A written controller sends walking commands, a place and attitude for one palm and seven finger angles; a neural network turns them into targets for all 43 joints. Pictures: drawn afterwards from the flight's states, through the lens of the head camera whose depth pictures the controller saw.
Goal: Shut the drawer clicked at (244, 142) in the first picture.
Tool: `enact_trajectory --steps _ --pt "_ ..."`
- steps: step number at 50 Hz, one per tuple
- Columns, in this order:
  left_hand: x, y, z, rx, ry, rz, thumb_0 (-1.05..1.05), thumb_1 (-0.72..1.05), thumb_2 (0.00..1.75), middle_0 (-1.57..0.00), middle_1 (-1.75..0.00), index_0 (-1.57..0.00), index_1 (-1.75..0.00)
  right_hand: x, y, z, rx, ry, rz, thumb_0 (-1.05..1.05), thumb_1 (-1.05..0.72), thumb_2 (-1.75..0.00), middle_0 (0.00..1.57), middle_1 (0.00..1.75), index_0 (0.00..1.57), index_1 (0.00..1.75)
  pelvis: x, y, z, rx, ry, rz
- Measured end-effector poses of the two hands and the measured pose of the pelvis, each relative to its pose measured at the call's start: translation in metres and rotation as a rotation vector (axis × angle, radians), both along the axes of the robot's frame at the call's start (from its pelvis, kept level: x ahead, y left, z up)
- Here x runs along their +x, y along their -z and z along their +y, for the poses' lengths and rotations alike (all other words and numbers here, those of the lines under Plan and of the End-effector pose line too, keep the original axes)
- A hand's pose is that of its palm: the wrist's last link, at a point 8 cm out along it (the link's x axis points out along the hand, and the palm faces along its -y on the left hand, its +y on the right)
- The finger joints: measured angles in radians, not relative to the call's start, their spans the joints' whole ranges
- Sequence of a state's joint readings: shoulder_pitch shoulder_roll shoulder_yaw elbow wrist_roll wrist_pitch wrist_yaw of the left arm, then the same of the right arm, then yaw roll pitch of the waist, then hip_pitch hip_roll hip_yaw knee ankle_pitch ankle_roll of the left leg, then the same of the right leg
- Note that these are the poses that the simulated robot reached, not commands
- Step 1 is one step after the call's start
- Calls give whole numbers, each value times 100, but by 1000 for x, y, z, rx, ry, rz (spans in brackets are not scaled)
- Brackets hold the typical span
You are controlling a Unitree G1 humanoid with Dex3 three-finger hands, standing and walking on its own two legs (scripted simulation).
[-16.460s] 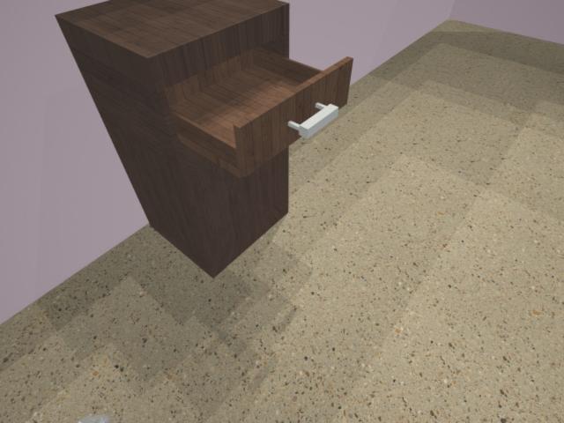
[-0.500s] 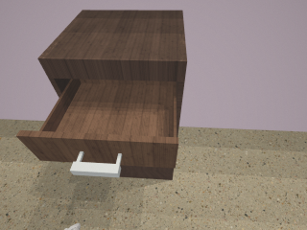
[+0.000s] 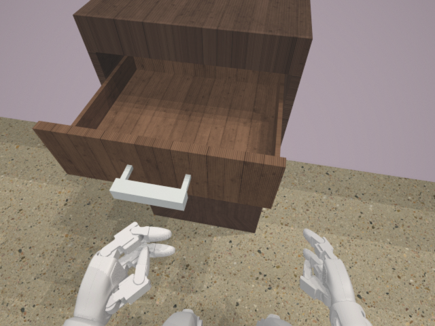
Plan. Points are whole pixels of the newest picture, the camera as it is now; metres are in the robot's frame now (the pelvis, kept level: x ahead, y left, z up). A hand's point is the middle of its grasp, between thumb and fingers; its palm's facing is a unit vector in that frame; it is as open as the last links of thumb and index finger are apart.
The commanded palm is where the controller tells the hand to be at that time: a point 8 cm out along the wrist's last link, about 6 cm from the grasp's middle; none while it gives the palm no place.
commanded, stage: raise the hand and make a fist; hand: left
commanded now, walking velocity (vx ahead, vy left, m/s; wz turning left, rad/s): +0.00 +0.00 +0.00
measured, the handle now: (153, 184) +0.34 +0.16 +0.07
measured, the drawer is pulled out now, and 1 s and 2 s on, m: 0.25 0.25 0.25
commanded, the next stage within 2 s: bring the fist close to the handle in 1.28 s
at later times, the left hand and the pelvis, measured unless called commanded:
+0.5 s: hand (140, 265) +0.18 +0.13 +0.12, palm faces -0.06 -1.00 -0.05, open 3.1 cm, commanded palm +0.14 +0.18 +0.13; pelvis +0.02 +0.00 +0.02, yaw -1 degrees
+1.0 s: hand (123, 261) +0.18 +0.13 +0.17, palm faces -0.05 -1.00 -0.08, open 3.2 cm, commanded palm +0.13 +0.18 +0.17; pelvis +0.03 +0.00 +0.04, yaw +0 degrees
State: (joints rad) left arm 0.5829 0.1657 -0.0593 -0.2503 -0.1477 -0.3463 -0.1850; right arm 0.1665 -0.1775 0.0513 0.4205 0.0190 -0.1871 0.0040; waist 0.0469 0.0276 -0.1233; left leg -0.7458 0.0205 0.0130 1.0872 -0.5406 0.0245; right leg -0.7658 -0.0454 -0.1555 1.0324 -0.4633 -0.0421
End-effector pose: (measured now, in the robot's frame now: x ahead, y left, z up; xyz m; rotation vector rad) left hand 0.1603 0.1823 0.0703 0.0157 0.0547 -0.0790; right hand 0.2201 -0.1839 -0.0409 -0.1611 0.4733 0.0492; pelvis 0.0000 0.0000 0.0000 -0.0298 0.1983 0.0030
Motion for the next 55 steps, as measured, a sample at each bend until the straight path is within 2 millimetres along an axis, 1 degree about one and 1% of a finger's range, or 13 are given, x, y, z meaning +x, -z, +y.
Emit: enact_trajectory --steps 2,5,9,13,18,22,25,29,35,40,44,48,55 --pt "3 -6 1 3 4 10 2 90 90 -69 -83 -68 -82 -14 8 4 24 19 54 2 -91 -90 20 30 21 30 1 -3 0 1 3 -2" --pt "7 -13 3 12 -1 19 2 90 90 -75 -89 -74 -89 -35 18 1 34 52 122 2 -90 -90 20 30 21 30 3 -7 0 2 7 -7" --pt "8 -21 4 18 -9 23 2 90 90 -83 -98 -82 -98 -56 23 -16 7 103 172 2 -90 -90 20 30 21 30 6 -11 1 7 13 -11" --pt "5 -29 1 19 -9 16 2 90 90 -91 -106 -90 -106 -63 18 -40 -40 153 172 2 -90 -90 20 30 21 30 9 -14 2 10 16 -16" --pt "5 -39 -2 24 -9 -7 2 90 90 -101 -117 -100 -117 -54 3 -60 -85 190 121 2 -91 -90 20 30 20 30 13 -16 1 12 19 -25" --pt "6 -48 -3 31 -15 -30 2 90 90 -109 -126 -109 -126 -39 -9 -62 -87 191 63 2 -91 -90 20 30 20 30 17 -19 0 12 19 -36" --pt "6 -55 -1 38 -23 -39 2 90 90 -115 -132 -115 -132 -26 -17 -57 -70 178 25 2 -91 -90 19 30 20 30 20 -21 0 12 19 -47" --pt "3 -65 2 48 -33 -44 2 90 90 -123 -141 -123 -141 -10 -25 -44 -37 145 -15 2 -91 -90 19 30 20 30 24 -25 -1 11 15 -62" --pt "-5 -81 4 49 -37 -60 2 90 90 -133 -152 -133 -152 5 -32 -24 4 82 -58 2 -91 -90 20 30 20 30 27 -30 0 8 4 -85" --pt "-8 -92 0 50 -23 -75 2 90 90 -138 -157 -137 -157 8 -35 -15 24 52 -76 2 -91 -90 20 30 20 30 27 -33 1 8 -1 -105" --pt "-6 -97 0 60 -15 -82 1 89 90 -139 -158 -139 -158 5 -36 -14 29 54 -73 2 -90 -90 20 30 21 30 26 -36 1 11 2 -121" --pt "-4 -102 4 67 -20 -87 1 89 90 -140 -159 -139 -159 -1 -37 -18 26 68 -70 2 -90 -90 20 30 21 30 26 -39 0 11 4 -134" --pt "-3 -99 4 52 -15 -60 1 90 90 -140 -160 -140 -160 -10 -41 -29 3 91 -76 2 -90 -90 20 30 20 30 24 -42 0 11 8 -147"
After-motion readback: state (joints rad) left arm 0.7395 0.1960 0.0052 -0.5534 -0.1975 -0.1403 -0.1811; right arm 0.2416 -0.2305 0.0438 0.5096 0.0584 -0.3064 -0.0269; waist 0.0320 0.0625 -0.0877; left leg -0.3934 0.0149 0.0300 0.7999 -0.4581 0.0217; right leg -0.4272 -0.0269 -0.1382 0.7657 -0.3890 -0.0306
